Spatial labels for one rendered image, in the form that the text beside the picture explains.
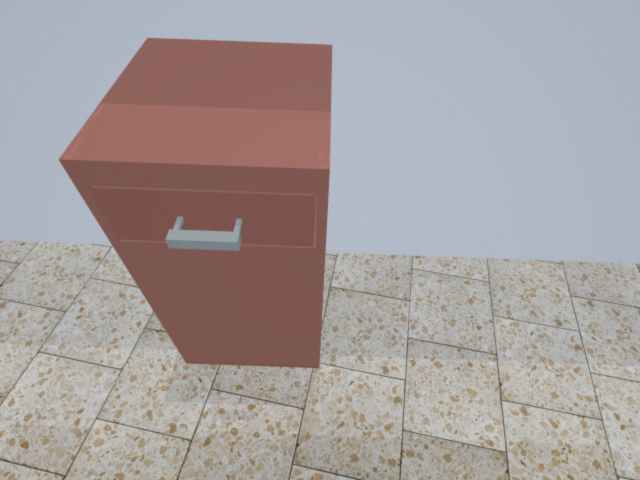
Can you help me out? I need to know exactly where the handle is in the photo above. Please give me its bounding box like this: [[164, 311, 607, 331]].
[[165, 216, 243, 251]]

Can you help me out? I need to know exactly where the drawer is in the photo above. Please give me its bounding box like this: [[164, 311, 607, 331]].
[[91, 186, 316, 247]]

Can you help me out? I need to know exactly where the cabinet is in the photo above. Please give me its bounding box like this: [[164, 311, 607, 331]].
[[58, 38, 332, 368]]

